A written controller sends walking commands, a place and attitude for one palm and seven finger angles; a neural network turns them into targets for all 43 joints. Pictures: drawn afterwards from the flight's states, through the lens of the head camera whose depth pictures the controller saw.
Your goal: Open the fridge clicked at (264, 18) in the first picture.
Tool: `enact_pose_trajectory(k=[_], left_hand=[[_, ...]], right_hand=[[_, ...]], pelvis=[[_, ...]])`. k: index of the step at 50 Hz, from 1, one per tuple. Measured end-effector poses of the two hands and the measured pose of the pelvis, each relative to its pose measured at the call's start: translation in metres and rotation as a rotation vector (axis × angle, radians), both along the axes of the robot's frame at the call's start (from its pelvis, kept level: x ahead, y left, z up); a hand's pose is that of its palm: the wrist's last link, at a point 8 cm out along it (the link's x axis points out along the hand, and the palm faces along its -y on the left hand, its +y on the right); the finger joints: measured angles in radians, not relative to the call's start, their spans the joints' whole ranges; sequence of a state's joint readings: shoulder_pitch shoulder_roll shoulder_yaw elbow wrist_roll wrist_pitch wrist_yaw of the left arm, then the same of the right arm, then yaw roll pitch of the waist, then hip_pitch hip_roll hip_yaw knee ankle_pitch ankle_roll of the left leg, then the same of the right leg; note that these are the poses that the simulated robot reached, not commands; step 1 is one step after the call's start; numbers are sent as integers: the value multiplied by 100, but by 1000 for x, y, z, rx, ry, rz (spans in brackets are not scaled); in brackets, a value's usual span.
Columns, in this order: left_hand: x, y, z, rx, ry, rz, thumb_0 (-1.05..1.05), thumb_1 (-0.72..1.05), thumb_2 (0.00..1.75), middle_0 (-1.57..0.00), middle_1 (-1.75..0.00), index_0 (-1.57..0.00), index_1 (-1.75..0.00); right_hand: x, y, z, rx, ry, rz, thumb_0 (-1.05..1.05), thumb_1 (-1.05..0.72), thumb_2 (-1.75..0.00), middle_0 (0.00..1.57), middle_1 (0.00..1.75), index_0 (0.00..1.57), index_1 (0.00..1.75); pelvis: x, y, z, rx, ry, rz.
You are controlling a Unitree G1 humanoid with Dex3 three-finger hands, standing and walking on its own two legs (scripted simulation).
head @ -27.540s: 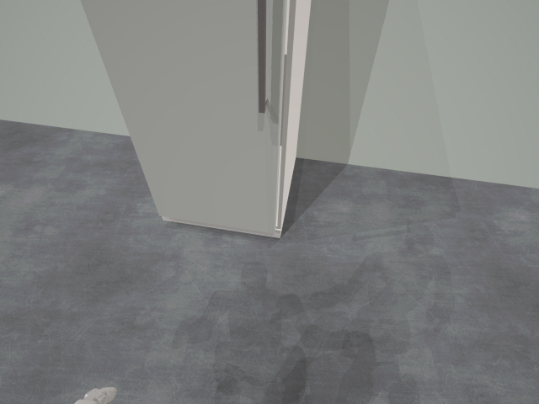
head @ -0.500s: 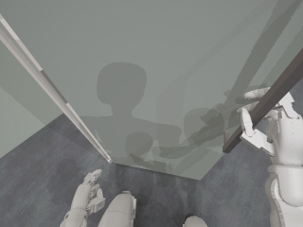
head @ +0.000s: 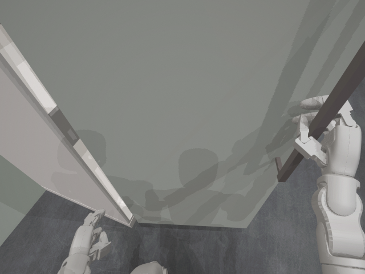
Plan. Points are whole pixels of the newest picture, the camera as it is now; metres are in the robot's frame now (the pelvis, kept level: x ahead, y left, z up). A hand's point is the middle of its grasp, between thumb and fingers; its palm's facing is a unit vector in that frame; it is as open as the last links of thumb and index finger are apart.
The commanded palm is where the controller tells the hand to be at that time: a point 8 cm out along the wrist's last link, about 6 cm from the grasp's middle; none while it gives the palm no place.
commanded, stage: stop walking and hold the door back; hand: right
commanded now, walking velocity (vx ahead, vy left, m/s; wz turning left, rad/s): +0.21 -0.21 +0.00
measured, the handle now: (324, 101) +0.35 -0.22 +0.21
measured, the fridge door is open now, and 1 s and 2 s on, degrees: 71 67 64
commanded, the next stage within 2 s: loosen the grip on the handle in 1.72 s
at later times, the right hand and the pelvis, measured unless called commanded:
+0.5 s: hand (296, 112) +0.38 -0.21 +0.16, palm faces +0.34 +0.91 -0.25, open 5.4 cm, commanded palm +0.32 -0.26 +0.15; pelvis -0.05 +0.04 +0.02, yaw -1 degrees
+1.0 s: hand (303, 124) +0.35 -0.21 +0.16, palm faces +0.17 +0.97 -0.20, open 5.5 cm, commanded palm +0.33 -0.27 +0.15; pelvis -0.05 -0.03 +0.01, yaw +5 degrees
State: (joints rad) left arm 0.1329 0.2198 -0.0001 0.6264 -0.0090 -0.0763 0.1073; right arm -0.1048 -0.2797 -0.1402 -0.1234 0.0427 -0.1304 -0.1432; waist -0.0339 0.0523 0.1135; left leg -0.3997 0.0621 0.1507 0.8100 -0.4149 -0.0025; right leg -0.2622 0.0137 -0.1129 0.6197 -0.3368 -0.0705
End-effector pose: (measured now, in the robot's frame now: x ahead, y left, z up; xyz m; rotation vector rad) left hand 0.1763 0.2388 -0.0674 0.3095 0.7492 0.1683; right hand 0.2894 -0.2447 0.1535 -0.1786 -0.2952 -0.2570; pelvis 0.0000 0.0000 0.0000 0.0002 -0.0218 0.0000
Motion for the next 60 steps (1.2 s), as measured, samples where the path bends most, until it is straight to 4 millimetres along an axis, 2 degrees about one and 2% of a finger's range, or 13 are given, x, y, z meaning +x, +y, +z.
enact_pose_trajectory(k=[5, 9, 11, 16, 22, 26, 30, 33, 39, 44, 52, 56, 60], left_hand=[[-5, -13, 1, -110, -45, -71, 1, 91, 90, -20, -30, -20, -30], [-20, -6, -17, -163, -19, -106, 1, 90, 90, -20, -30, -21, -30], [-31, 7, -30, -162, 15, -102, 1, 90, 90, -20, -31, -21, -30], [-75, 51, -42, -110, 141, -16, 1, 90, 90, -20, -31, -21, -30], [-136, 99, -35, -19, 237, 118, 1, 91, 90, -20, -30, -21, -30], [-166, 109, -24, 35, 263, 196, 1, 91, 90, -20, -30, -20, -30], [-179, 99, -15, 74, 237, 258, 1, 91, 90, -20, -30, -20, -30], [-179, 75, -9, 46, 209, 292, 1, 91, 90, -19, -30, -20, -30], [-152, 20, -15, -67, 160, 202, 1, 91, 90, -20, -30, -20, -30], [-124, -6, -28, -122, 116, 148, 1, 90, 90, -20, -30, -21, -30], [-106, -26, -7, -59, 54, 118, 1, 90, 90, -20, -30, -21, -30], [-111, -29, 1, -53, 34, 107, 1, 90, 90, -20, -30, -21, -30], [-123, -25, -4, -63, 51, 107, 1, 90, 90, -20, -30, -21, -30]], right_hand=[[7, 2, 13, -73, 114, -51, -2, -70, -84, 47, 141, 43, 140], [11, 3, 16, -85, 161, -113, -4, -69, -82, 47, 140, 44, 140], [13, 5, 16, -78, 169, -141, -4, -70, -82, 46, 140, 45, 140], [22, 4, 17, -71, 227, -161, -7, -69, -80, 46, 140, 46, 140], [42, -1, 18, -57, 265, -139, -9, -66, -81, 46, 140, 46, 140], [55, -3, 17, -34, 236, -109, -7, -65, -82, 46, 140, 46, 140], [64, -4, 14, -19, 145, -40, -2, -68, -82, 46, 140, 46, 140], [60, -4, 13, -5, 84, 4, 0, -71, -81, 46, 140, 44, 140], [44, -6, 12, -52, 53, 32, -1, -71, -78, 46, 140, 40, 140], [32, -10, 13, -111, 65, 48, -4, -68, -77, 46, 140, 42, 140], [33, -14, 10, -37, 83, 112, -6, -66, -80, 46, 140, 45, 140], [32, -11, 10, -38, 94, 121, -6, -69, -81, 46, 140, 46, 140], [28, -9, 10, -37, 94, 111, -6, -72, -81, 46, 140, 44, 140]], pelvis=[[-19, 20, 9, 30, -13, -35], [-31, 44, 0, 5, -13, -36], [-39, 53, -5, 2, -17, -36], [-50, 57, 5, -32, -20, -37], [-54, 51, 14, -63, -6, -38], [-54, 38, 15, -63, -3, -19], [-50, 17, 6, -15, 0, 0], [-49, 10, 6, -14, 2, 32], [-43, 6, 8, 15, 30, 66], [-48, -5, 3, 38, 19, 72], [-55, -29, 7, 14, 8, 91], [-62, -31, 11, 21, 19, 91], [-71, -29, 9, 23, 22, 104]])
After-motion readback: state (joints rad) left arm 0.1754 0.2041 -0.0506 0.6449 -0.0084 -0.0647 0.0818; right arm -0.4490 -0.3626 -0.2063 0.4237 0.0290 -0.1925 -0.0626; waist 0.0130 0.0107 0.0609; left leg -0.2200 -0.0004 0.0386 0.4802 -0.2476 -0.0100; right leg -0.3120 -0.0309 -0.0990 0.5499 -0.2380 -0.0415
